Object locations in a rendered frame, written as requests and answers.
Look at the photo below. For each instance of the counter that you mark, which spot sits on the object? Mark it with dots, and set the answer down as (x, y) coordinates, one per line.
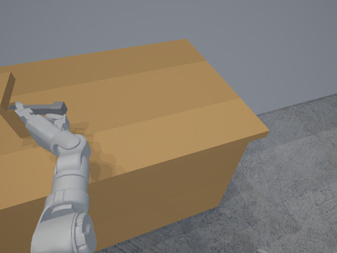
(166, 134)

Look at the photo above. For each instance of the left robot hand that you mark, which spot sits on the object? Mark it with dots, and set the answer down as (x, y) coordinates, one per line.
(42, 129)

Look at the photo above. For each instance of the left robot upper arm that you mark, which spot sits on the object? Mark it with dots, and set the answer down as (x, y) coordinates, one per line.
(72, 233)

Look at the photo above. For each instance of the tap lever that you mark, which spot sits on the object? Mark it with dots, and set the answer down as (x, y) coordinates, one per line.
(41, 109)

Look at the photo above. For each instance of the left robot forearm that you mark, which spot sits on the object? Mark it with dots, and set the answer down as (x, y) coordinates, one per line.
(70, 179)

